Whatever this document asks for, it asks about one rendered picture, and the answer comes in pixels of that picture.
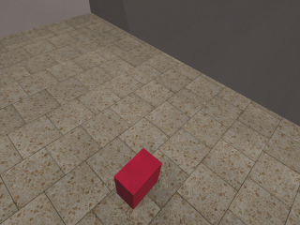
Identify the carton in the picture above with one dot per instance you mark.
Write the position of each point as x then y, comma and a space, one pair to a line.
135, 180

